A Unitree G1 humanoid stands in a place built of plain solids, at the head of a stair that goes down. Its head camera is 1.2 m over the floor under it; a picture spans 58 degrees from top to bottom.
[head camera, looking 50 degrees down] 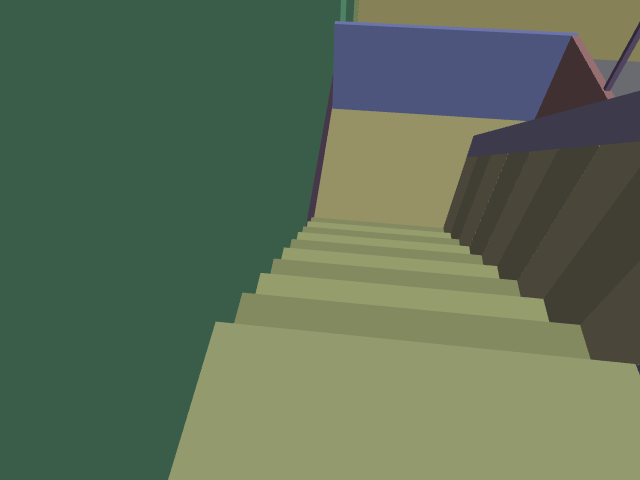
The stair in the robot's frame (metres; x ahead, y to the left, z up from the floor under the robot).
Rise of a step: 0.21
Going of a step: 0.24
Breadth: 1.25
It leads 6 degrees to the right of straight ahead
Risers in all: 10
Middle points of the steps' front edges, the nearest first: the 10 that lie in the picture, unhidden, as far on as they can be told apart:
0.61 -0.30 0.00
0.85 -0.32 -0.20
1.09 -0.35 -0.41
1.33 -0.38 -0.62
1.57 -0.41 -0.82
1.81 -0.43 -1.03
2.05 -0.46 -1.23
2.30 -0.49 -1.44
2.54 -0.51 -1.65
2.78 -0.54 -1.85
